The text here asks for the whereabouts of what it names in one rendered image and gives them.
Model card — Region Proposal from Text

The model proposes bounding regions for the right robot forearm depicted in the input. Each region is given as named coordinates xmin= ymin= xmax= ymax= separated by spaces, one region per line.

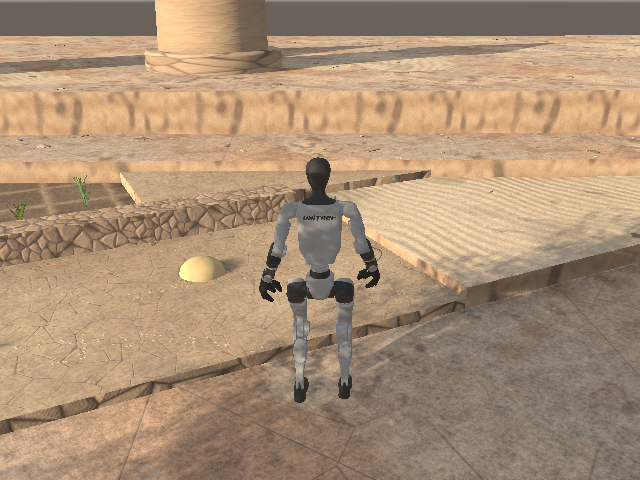
xmin=360 ymin=238 xmax=378 ymax=272

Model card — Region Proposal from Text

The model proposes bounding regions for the robot left hand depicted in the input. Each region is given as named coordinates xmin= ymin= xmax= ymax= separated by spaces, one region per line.
xmin=259 ymin=278 xmax=282 ymax=302

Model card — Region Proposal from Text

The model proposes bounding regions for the left robot forearm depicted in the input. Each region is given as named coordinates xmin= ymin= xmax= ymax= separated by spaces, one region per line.
xmin=262 ymin=242 xmax=281 ymax=283

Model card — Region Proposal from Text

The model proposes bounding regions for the right robot thigh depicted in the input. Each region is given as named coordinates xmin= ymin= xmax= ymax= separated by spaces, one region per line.
xmin=334 ymin=278 xmax=354 ymax=341

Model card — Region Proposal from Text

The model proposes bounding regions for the right robot foot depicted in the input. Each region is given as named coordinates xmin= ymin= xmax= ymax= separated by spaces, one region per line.
xmin=338 ymin=375 xmax=352 ymax=399

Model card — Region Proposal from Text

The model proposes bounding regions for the left robot upper arm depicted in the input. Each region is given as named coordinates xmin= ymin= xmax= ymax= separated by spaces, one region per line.
xmin=271 ymin=202 xmax=298 ymax=258

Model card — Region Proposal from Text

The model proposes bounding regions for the right robot upper arm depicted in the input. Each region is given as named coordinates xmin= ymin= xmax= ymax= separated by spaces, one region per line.
xmin=339 ymin=200 xmax=370 ymax=254

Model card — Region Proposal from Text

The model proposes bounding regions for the robot right hand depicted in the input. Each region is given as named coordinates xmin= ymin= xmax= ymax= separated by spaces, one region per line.
xmin=357 ymin=268 xmax=380 ymax=288

